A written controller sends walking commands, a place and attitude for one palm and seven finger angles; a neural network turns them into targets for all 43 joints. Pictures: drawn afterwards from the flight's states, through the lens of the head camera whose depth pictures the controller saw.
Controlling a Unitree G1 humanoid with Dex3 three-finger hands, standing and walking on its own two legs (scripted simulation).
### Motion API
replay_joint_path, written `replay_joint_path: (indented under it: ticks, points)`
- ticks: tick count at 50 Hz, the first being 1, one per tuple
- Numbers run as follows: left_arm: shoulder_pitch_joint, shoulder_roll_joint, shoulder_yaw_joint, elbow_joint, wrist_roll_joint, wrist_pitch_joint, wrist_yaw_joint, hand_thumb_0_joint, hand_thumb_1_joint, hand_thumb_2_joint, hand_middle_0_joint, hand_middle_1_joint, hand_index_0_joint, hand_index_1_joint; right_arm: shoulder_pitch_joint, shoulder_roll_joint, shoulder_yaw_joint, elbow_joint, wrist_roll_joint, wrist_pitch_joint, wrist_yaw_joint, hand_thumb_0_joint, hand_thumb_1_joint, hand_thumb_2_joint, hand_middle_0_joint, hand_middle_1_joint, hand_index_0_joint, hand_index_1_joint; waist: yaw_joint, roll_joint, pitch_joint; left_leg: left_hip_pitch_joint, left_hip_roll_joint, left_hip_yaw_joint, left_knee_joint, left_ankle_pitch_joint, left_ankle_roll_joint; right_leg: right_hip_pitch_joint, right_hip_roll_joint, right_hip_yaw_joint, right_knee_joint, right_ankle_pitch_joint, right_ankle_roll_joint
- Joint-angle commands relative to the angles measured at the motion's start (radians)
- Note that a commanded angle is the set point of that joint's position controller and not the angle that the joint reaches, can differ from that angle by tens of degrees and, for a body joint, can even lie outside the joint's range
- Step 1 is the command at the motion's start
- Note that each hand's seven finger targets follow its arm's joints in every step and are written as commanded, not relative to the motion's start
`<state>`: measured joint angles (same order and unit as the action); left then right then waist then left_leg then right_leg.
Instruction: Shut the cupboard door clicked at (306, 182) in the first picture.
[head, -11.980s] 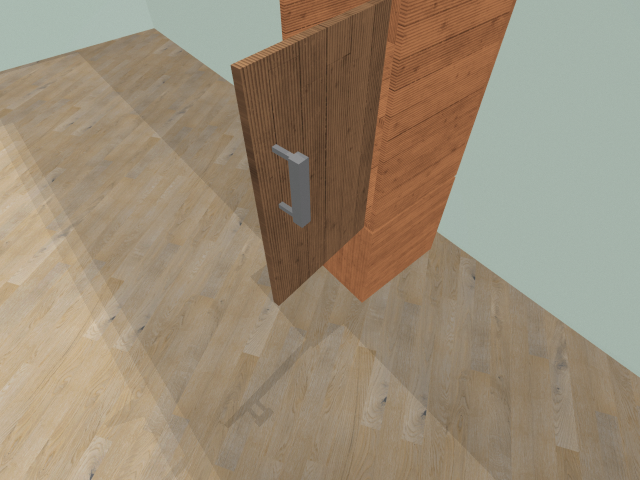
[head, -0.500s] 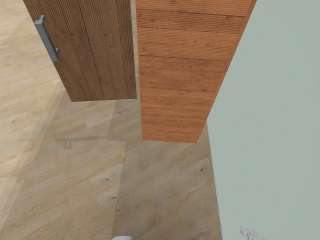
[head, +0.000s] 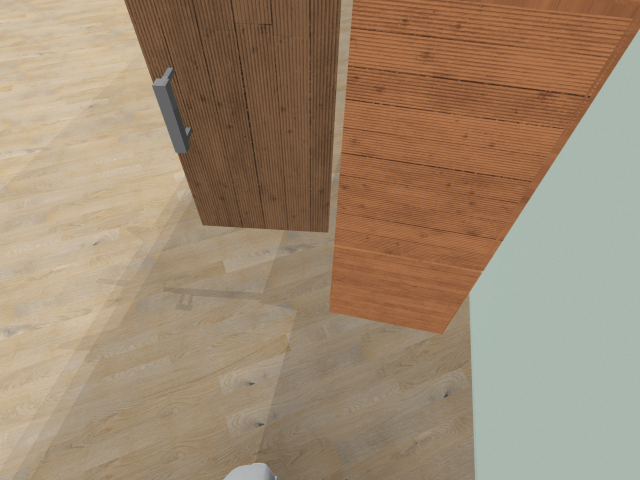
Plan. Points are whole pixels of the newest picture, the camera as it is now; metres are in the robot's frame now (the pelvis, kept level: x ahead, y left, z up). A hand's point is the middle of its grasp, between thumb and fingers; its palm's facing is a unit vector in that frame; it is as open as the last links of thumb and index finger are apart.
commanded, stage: take the last steps up to it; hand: left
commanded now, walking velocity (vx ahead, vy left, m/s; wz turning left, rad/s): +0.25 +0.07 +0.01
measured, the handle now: (176, 111) +0.70 +0.35 +0.03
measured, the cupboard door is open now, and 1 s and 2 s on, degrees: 99 99 99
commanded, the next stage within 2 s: come to a stop and stand still in 0.28 s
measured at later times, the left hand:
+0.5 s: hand (213, 394) +0.25 +0.20 -0.16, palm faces -0.01 -0.98 -0.21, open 7.4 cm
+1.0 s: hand (195, 408) +0.23 +0.22 -0.18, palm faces +0.00 -0.97 -0.25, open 7.4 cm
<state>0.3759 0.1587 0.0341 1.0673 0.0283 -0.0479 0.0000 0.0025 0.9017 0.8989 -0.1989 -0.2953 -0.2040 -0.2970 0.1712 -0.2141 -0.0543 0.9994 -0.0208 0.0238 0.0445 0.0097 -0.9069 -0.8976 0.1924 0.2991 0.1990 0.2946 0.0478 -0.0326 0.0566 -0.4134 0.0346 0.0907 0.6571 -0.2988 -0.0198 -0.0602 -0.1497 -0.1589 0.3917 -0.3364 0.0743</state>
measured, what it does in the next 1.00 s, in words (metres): walks ahead: left foot, then right foot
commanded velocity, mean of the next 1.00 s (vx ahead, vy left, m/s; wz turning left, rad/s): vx -0.04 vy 0.01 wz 0.00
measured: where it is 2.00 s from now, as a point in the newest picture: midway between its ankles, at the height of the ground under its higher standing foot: outside the picture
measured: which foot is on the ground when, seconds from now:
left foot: up 0.00-0.02, down 0.04-0.38, up 0.40-0.58, down 0.60-1.00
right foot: down 0.00-0.04, up 0.06-0.36, down 0.38-1.00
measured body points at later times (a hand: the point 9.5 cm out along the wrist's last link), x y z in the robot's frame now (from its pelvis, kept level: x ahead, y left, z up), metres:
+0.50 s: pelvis +0.15 +0.02 -0.01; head +0.17 +0.01 +0.44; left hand +0.25 +0.25 -0.15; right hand +0.12 -0.20 -0.17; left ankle +0.11 +0.14 -0.71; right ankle +0.17 -0.07 -0.74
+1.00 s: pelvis +0.19 +0.03 -0.01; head +0.23 +0.02 +0.44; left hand +0.23 +0.27 -0.16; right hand +0.25 -0.22 -0.16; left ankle +0.16 +0.15 -0.72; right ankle +0.15 -0.07 -0.74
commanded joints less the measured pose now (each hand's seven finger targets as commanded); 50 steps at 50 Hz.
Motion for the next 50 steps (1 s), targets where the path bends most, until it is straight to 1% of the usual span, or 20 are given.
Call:
replay_joint_path:
  ticks: [1, 2, 3, 5, 8, 16, 17, 19, 20, 22, 26, 28, 31, 34, 38, 41, 43, 44, 45, 50]
  points:
    - [-0.008, 0.162, 0.048, -0.038, -0.007, -0.008, 0.000, 0.000, 0.900, 0.900, -0.200, -0.300, -0.200, -0.300, 0.179, -0.121, -0.019, -0.016, -0.009, -0.058, -0.019, 0.000, -0.900, -0.900, 0.200, 0.300, 0.200, 0.300, -0.120, 0.054, -0.111, 0.468, 0.027, -0.028, -0.215, 0.063, 0.060, -0.264, -0.071, 0.003, 0.273, 0.249, -0.090]
    - [-0.019, 0.095, 0.034, -0.075, -0.015, -0.004, -0.006, 0.000, 0.900, 0.900, -0.200, -0.300, -0.200, -0.300, 0.318, -0.231, -0.048, 0.009, -0.020, -0.063, -0.038, 0.000, -0.900, -0.900, 0.200, 0.300, 0.200, 0.300, -0.169, 0.308, -0.180, 0.609, 0.295, -0.402, -0.306, 0.077, 0.176, -0.496, 0.063, -0.056, 0.553, -0.182, -0.046]
    - [-0.101, 0.085, 0.025, -0.119, -0.008, -0.004, 0.001, 0.000, 0.900, 0.900, -0.200, -0.300, -0.200, -0.300, 0.367, -0.251, -0.047, 0.025, -0.016, -0.053, -0.052, 0.000, -0.900, -0.900, 0.200, 0.300, 0.200, 0.300, -0.184, 0.272, -0.154, 0.560, 0.375, -0.483, -0.378, 0.078, 0.252, -0.582, 0.079, 0.045, 0.750, -0.290, -0.075]
    - [-0.163, 0.077, 0.026, -0.113, -0.011, 0.001, 0.000, 0.000, 0.900, 0.900, -0.200, -0.300, -0.200, -0.300, 0.230, -0.170, -0.024, 0.002, -0.008, -0.061, -0.065, 0.000, -0.900, -0.900, 0.200, 0.300, 0.200, 0.300, -0.126, 0.240, -0.055, 0.368, 0.333, -0.400, -0.419, -0.003, 0.252, -0.626, 0.016, 0.136, 0.869, -0.156, -0.096]
    - [-0.105, 0.051, 0.021, -0.069, -0.005, 0.019, -0.011, 0.000, 0.900, 0.900, -0.200, -0.300, -0.200, -0.300, 0.152, -0.089, 0.003, -0.002, -0.010, -0.084, -0.070, 0.000, -0.900, -0.900, 0.200, 0.300, 0.200, 0.300, -0.054, 0.146, -0.012, 0.242, 0.268, -0.224, -0.444, 0.174, 0.207, -0.500, 0.000, 0.124, 0.710, -0.064, -0.083]
    - [-0.090, 0.062, 0.022, -0.073, -0.001, 0.021, -0.008, 0.000, 0.900, 0.900, -0.200, -0.300, -0.200, -0.300, 0.134, -0.081, 0.003, 0.040, -0.005, -0.069, -0.062, 0.000, -0.900, -0.900, 0.200, 0.300, 0.200, 0.300, -0.001, 0.074, -0.010, 0.135, 0.181, -0.085, -0.333, 0.124, 0.160, -0.134, 0.090, 0.042, 0.190, 0.093, -0.081]
    - [-0.051, 0.090, 0.031, -0.060, 0.000, 0.018, -0.005, 0.000, 0.900, 0.900, -0.200, -0.300, -0.200, -0.300, 0.126, -0.068, 0.007, 0.043, 0.000, -0.068, -0.059, 0.000, -0.900, -0.900, 0.200, 0.300, 0.200, 0.300, 0.021, 0.023, -0.003, 0.064, 0.132, -0.050, -0.268, 0.039, 0.120, -0.030, 0.077, 0.075, 0.122, 0.113, -0.088]
    - [0.060, 0.228, 0.056, -0.035, -0.002, 0.006, 0.005, 0.000, 0.900, 0.900, -0.200, -0.300, -0.200, -0.300, 0.154, -0.022, 0.012, 0.017, 0.005, -0.061, -0.048, 0.000, -0.900, -0.900, 0.200, 0.300, 0.200, 0.300, 0.048, -0.258, -0.020, -0.162, -0.052, 0.078, 0.089, -0.257, 0.023, 0.132, -0.245, 0.518, -0.121, 0.039, -0.242]
    - [0.061, 0.224, 0.053, -0.042, -0.010, 0.003, 0.015, 0.000, 0.900, 0.900, -0.200, -0.300, -0.200, -0.300, 0.113, -0.054, 0.008, 0.012, 0.005, -0.052, -0.054, 0.000, -0.900, -0.900, 0.200, 0.300, 0.200, 0.300, 0.059, -0.205, -0.030, -0.124, -0.015, -0.015, 0.249, -0.343, 0.016, 0.039, -0.310, 0.592, -0.186, 0.087, -0.316]
    - [-0.099, 0.161, 0.034, -0.076, -0.011, 0.007, 0.032, 0.000, 0.900, 0.900, -0.200, -0.300, -0.200, -0.300, 0.113, -0.027, 0.012, 0.035, 0.012, -0.034, -0.062, 0.000, -0.900, -0.900, 0.200, 0.300, 0.200, 0.300, -0.016, -0.170, -0.004, -0.052, 0.029, -0.095, 0.269, -0.226, 0.009, -0.084, -0.239, 0.405, -0.148, 0.391, -0.304]
    - [-0.177, 0.151, 0.027, -0.080, -0.012, 0.015, 0.038, 0.000, 0.900, 0.900, -0.200, -0.300, -0.200, -0.300, 0.195, 0.036, 0.024, 0.082, 0.021, -0.008, -0.065, 0.000, -0.900, -0.900, 0.200, 0.300, 0.200, 0.300, -0.065, -0.084, -0.102, 0.134, 0.001, -0.025, -0.004, -0.057, -0.025, -0.094, -0.114, 0.153, 0.002, 0.760, -0.244]
    - [-0.176, 0.150, 0.031, -0.073, -0.020, 0.029, 0.040, 0.000, 0.900, 0.900, -0.200, -0.300, -0.200, -0.300, 0.221, 0.023, 0.019, 0.093, 0.013, -0.004, -0.066, 0.000, -0.900, -0.900, 0.200, 0.300, 0.200, 0.300, -0.073, -0.047, -0.097, 0.218, 0.001, -0.019, -0.182, 0.136, -0.026, -0.130, -0.088, 0.140, 0.071, 0.610, -0.186]
    - [-0.134, 0.098, 0.021, -0.089, -0.023, 0.056, 0.040, 0.000, 0.900, 0.900, -0.200, -0.300, -0.200, -0.300, 0.154, -0.098, -0.003, 0.035, 0.001, -0.012, -0.076, 0.000, -0.900, -0.900, 0.200, 0.300, 0.200, 0.300, -0.032, 0.145, -0.075, 0.152, 0.226, -0.204, -0.272, 0.548, 0.100, -0.152, 0.064, 0.075, 0.182, 0.144, -0.079]
    - [-0.160, 0.105, 0.026, -0.104, -0.023, 0.076, 0.032, 0.000, 0.900, 0.900, -0.200, -0.300, -0.200, -0.300, 0.131, -0.114, -0.011, 0.021, -0.001, -0.016, -0.095, 0.000, -0.900, -0.900, 0.200, 0.300, 0.200, 0.300, -0.050, 0.246, -0.056, 0.216, 0.271, -0.244, -0.289, 0.817, 0.170, -0.233, 0.108, 0.099, 0.352, -0.112, -0.072]
    - [-0.147, 0.100, 0.031, -0.108, -0.023, 0.077, 0.029, 0.000, 0.900, 0.900, -0.200, -0.300, -0.200, -0.300, 0.101, -0.143, -0.028, -0.002, -0.009, -0.010, -0.099, 0.000, -0.900, -0.900, 0.200, 0.300, 0.200, 0.300, -0.054, 0.184, -0.112, 0.344, 0.278, -0.224, -0.215, 0.926, 0.199, -0.275, 0.125, 0.129, 0.332, -0.138, -0.081]
    - [-0.076, 0.118, 0.035, -0.099, -0.016, 0.066, 0.028, 0.000, 0.900, 0.900, -0.200, -0.300, -0.200, -0.300, 0.066, -0.139, -0.034, -0.016, 0.004, -0.003, -0.096, 0.000, -0.900, -0.900, 0.200, 0.300, 0.200, 0.300, -0.030, 0.122, -0.145, 0.300, 0.200, -0.154, -0.129, 0.706, 0.121, -0.123, 0.113, 0.137, 0.083, 0.212, -0.088]
    - [-0.096, 0.206, 0.042, -0.104, -0.004, 0.054, 0.031, 0.000, 0.900, 0.900, -0.200, -0.300, -0.200, -0.300, 0.073, -0.081, -0.029, -0.036, 0.018, 0.005, -0.082, 0.000, -0.900, -0.900, 0.200, 0.300, 0.200, 0.300, -0.055, -0.103, -0.132, 0.137, 0.034, -0.019, -0.012, 0.164, 0.006, -0.058, -0.118, 0.337, 0.019, 0.647, -0.178]
    - [-0.101, 0.213, 0.038, -0.101, -0.007, 0.049, 0.032, 0.000, 0.900, 0.900, -0.200, -0.300, -0.200, -0.300, 0.039, -0.046, -0.020, -0.041, 0.018, 0.017, -0.075, 0.000, -0.900, -0.900, 0.200, 0.300, 0.200, 0.300, -0.037, -0.155, -0.098, 0.095, -0.029, -0.031, 0.101, -0.184, -0.013, -0.090, -0.185, 0.381, -0.025, 0.754, -0.249]
    - [-0.104, 0.200, 0.034, -0.092, -0.004, 0.045, 0.036, 0.000, 0.900, 0.900, -0.200, -0.300, -0.200, -0.300, 0.008, -0.038, -0.017, -0.042, 0.014, 0.025, -0.078, 0.000, -0.900, -0.900, 0.200, 0.300, 0.200, 0.300, -0.031, -0.160, -0.089, 0.063, -0.027, -0.079, 0.183, -0.269, -0.008, -0.092, -0.185, 0.385, -0.024, 0.825, -0.280]
    - [-0.127, 0.185, 0.025, -0.068, -0.009, 0.038, 0.041, 0.000, 0.900, 0.900, -0.200, -0.300, -0.200, -0.300, 0.027, -0.025, 0.004, -0.002, 0.021, 0.007, -0.077, 0.000, -0.900, -0.900, 0.200, 0.300, 0.200, 0.300, -0.051, -0.130, -0.094, 0.124, -0.026, -0.050, -0.072, -0.095, -0.019, 0.002, -0.086, 0.274, 0.079, 0.916, -0.237]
